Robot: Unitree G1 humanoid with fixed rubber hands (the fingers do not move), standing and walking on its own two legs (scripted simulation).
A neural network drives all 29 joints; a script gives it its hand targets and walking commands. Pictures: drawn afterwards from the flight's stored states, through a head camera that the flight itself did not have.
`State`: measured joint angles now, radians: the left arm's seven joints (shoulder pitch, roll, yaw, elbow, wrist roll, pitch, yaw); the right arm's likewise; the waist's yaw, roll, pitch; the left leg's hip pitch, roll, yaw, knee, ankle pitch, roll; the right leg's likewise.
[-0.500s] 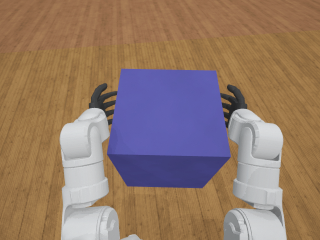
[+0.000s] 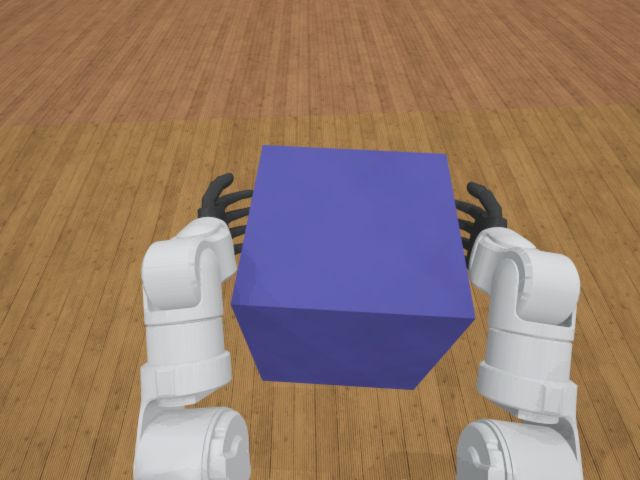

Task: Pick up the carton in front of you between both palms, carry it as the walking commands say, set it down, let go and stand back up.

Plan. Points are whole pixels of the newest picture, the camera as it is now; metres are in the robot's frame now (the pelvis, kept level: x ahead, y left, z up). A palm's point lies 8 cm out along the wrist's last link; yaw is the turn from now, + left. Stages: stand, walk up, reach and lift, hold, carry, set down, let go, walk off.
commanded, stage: carry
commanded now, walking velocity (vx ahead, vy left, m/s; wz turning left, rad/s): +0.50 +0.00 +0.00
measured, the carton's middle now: (344, 278) +0.34 +0.02 +0.08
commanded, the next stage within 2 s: none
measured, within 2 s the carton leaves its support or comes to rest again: neither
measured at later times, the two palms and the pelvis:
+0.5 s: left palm (259, 90) +0.62 +0.16 +0.18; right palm (455, 107) +0.59 -0.14 +0.18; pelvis +0.27 +0.04 +0.04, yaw -2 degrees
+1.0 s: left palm (286, 14) +0.87 +0.15 +0.21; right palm (442, 17) +0.89 -0.15 +0.20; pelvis +0.54 -0.02 +0.07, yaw +0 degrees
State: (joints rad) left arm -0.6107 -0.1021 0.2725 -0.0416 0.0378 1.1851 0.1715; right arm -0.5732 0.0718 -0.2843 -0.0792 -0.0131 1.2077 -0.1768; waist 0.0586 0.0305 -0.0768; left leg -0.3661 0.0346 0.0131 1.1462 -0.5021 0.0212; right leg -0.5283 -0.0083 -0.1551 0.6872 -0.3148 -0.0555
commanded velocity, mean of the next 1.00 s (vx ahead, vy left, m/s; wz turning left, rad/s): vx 0.50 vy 0.00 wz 0.00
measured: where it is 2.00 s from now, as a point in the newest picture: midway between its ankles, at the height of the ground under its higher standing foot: (352, 222)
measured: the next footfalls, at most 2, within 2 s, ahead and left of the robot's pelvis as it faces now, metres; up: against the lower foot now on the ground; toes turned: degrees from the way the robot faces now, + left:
left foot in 0.34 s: +0.37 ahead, +0.12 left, +0.03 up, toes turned +6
right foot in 0.80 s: +0.61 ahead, -0.10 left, +0.05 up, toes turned -8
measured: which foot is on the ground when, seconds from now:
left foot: up 0.00-0.32, down 0.34-0.82, up 0.84-1.00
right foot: down 0.00-0.36, up 0.38-0.78, down 0.80-1.00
